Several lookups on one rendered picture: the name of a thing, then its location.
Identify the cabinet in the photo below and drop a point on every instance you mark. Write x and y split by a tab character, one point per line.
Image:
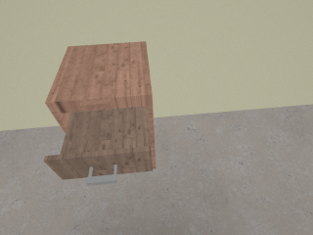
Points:
116	71

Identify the handle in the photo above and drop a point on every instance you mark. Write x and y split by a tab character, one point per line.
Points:
96	104
102	179

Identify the drawer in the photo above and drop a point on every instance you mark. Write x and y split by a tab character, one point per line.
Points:
102	139

